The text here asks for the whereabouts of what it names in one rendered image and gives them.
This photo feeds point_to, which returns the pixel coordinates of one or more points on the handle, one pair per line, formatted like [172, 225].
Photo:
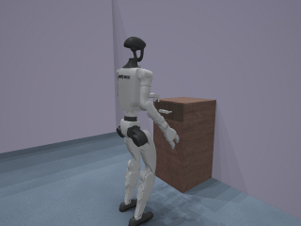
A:
[164, 111]

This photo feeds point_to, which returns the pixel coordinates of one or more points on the robot right forearm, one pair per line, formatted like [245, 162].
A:
[156, 117]

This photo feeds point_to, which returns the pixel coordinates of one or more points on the robot right foot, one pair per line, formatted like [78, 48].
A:
[144, 218]

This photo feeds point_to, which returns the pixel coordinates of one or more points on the robot right hand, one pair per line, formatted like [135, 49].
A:
[170, 135]

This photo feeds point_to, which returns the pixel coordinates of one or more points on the drawer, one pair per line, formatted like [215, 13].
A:
[175, 115]

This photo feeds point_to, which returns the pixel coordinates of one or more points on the robot left upper arm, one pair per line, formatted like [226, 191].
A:
[117, 74]

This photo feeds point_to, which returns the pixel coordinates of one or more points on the robot head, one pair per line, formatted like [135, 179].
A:
[135, 44]

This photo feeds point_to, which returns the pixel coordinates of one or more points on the robot right upper arm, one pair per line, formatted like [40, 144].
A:
[145, 77]

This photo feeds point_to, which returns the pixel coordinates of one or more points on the robot left hand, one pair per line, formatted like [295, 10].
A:
[154, 97]

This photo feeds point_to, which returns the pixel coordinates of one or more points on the cabinet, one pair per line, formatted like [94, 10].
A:
[190, 163]

